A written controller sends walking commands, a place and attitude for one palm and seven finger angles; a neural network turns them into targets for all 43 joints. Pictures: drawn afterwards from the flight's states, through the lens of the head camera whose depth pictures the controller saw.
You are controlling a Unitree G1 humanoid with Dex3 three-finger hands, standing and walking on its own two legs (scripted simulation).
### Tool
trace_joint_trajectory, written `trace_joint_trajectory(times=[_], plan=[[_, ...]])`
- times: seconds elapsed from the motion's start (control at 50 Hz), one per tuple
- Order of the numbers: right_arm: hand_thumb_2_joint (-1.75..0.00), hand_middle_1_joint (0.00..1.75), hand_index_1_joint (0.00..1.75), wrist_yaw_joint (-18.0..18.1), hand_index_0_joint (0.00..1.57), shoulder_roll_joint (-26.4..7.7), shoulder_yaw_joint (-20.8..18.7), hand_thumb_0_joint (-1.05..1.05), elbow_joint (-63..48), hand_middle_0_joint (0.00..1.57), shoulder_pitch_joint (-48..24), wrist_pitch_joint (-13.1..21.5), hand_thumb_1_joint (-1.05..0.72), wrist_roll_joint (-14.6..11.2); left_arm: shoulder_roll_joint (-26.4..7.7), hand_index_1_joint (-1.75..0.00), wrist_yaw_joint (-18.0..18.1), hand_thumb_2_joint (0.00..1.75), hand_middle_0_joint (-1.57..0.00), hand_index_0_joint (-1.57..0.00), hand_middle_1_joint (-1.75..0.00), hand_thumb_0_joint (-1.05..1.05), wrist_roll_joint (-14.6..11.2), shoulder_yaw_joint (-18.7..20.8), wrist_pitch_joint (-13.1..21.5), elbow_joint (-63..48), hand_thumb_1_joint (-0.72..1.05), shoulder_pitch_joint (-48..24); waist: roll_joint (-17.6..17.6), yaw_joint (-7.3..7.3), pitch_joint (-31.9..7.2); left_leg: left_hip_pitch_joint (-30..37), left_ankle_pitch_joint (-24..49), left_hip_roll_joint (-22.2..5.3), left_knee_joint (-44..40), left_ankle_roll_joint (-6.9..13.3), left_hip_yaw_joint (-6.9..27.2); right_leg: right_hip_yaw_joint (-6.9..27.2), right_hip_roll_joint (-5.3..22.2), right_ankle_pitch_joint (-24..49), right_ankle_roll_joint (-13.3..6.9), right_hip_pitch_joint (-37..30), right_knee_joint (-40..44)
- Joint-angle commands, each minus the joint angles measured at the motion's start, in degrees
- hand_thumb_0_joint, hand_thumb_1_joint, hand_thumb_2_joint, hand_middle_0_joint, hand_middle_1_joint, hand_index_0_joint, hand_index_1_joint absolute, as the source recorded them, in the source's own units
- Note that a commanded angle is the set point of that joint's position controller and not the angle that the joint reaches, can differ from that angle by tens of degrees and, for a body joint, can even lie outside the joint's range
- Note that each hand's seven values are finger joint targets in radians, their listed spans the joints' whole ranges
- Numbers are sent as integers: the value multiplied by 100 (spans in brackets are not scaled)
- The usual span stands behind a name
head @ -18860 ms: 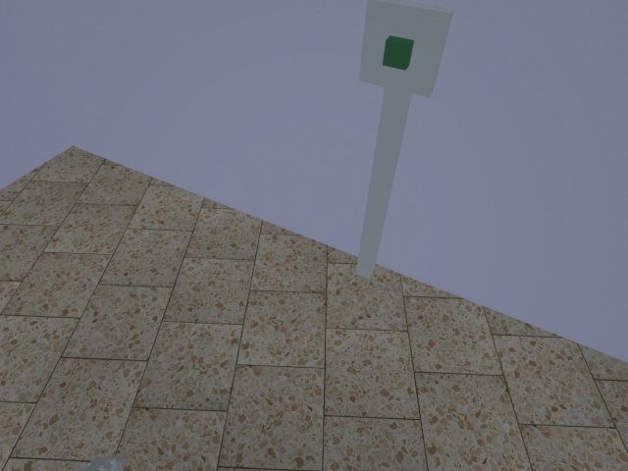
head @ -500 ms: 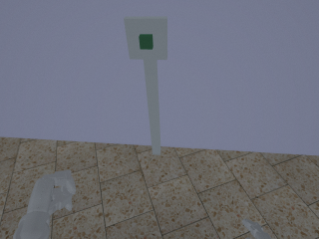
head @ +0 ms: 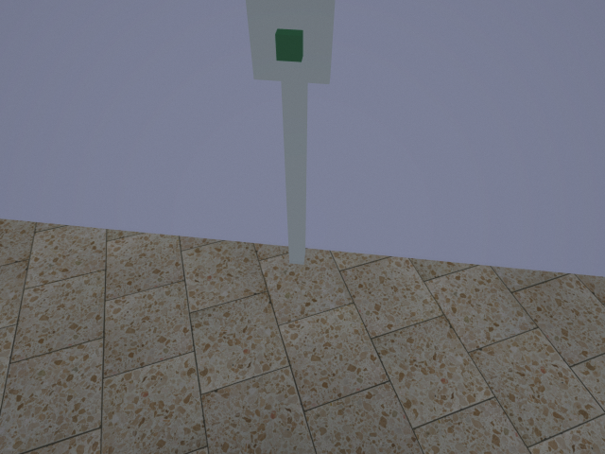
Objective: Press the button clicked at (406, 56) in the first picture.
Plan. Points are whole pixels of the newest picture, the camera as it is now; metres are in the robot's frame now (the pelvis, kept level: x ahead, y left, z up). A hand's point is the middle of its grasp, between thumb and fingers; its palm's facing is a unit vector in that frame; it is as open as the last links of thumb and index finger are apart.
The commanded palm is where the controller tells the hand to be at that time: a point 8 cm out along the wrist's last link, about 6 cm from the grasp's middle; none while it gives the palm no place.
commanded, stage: let the arm hang, fingers relaxed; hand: left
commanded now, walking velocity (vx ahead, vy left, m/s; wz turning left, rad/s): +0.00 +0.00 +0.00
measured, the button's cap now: (289, 44) +0.87 +0.08 +0.12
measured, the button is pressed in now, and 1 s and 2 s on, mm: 0 0 0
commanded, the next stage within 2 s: stand and wait in 0.48 s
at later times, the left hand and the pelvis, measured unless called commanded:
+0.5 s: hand out of the picture +0.04 +0.18 -0.17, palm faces +0.00 -0.98 -0.22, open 7.3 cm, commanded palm none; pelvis +0.01 +0.00 +0.00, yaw -1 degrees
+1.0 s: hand out of the picture +0.05 +0.19 -0.17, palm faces +0.00 -0.97 -0.24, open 7.3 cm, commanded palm none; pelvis +0.02 -0.01 +0.00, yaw -1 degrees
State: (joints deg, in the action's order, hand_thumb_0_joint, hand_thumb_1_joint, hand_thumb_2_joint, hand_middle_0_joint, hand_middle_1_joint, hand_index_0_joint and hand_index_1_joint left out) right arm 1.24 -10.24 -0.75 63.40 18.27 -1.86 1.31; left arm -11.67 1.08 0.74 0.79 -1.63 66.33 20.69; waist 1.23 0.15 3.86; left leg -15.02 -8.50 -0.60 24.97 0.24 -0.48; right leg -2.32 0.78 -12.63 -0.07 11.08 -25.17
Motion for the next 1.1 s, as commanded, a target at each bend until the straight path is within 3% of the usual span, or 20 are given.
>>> trace_joint_trajectory(times=[0.0,0.14,0.22,0.28,0.36,0.42,0.48,0.64,0.78,0.82,1.08], plan=[[-90,30,30,33,20,-515,-126,0,-165,20,219,107,-90,-22,-590,-30,64,90,-20,-20,-30,0,-11,104,176,-179,90,-66,-20,-68,129,172,-901,-461,-651,160,491,450,424,-867,-309,503,737],[-90,30,30,30,20,-335,-127,0,-103,20,228,120,-90,-4,-451,-30,95,90,-20,-20,-30,0,4,127,186,-165,90,-113,-144,-50,209,96,-709,-418,-610,136,436,454,440,-740,-284,477,697],[-90,30,30,33,20,-293,-124,0,-97,20,197,126,-90,-6,-404,-30,109,90,-20,-20,-30,0,5,130,202,-218,90,-174,32,-56,229,138,-548,-419,-560,107,399,477,439,-578,-273,485,687],[-90,30,30,36,20,-245,-120,0,-59,20,200,139,-90,5,-355,-30,109,90,-20,-20,-30,0,2,145,204,-254,90,-295,-97,-68,231,112,-497,-438,-598,95,405,448,439,-477,-253,418,654],[-90,30,30,42,20,-231,-122,0,-69,20,159,144,-90,9,-350,-30,104,90,-20,-20,-30,0,0,160,198,-274,90,-342,23,-53,242,79,-533,-446,-636,98,422,453,427,-438,-253,365,645],[-90,30,30,45,20,-319,-146,0,-95,20,152,158,-90,-6,-415,-30,101,90,-20,-20,-30,0,-1,176,223,-307,90,-367,-108,-58,78,212,-301,-451,-548,99,392,463,438,-286,-265,269,652],[-90,30,30,52,20,-329,-140,0,-69,20,130,175,-90,-8,-440,-30,97,90,-20,-20,-30,0,-11,186,235,-300,90,-428,7,-76,-46,316,-157,-481,-551,99,386,473,462,-149,-266,194,654],[-90,30,30,63,20,-476,-162,0,-37,20,-25,189,-90,-30,-555,-30,101,90,-20,-20,-30,0,-16,183,275,-257,90,-504,-115,-83,-72,511,230,-523,-477,92,332,479,500,222,-267,108,714],[-90,30,30,59,20,-622,-170,0,-35,20,-221,182,-90,-25,-654,-30,88,90,-20,-20,-30,0,-12,183,275,-216,90,-609,33,-99,21,571,31,-537,-570,80,364,539,481,39,-268,163,818],[-90,30,30,57,20,-728,-185,0,-73,20,-265,191,-90,-35,-733,-30,83,90,-20,-20,-30,0,-6,198,290,-234,90,-647,-88,-90,-56,613,131,-555,-560,86,370,560,475,132,-268,107,821],[-90,30,30,36,20,-1062,-188,0,-105,20,-664,229,-90,-21,-1037,-30,42,90,-20,-20,-30,0,-9,231,321,-297,90,-1012,-73,-79,-164,707,248,-598,-676,71,409,589,527,318,-262,-77,914]])
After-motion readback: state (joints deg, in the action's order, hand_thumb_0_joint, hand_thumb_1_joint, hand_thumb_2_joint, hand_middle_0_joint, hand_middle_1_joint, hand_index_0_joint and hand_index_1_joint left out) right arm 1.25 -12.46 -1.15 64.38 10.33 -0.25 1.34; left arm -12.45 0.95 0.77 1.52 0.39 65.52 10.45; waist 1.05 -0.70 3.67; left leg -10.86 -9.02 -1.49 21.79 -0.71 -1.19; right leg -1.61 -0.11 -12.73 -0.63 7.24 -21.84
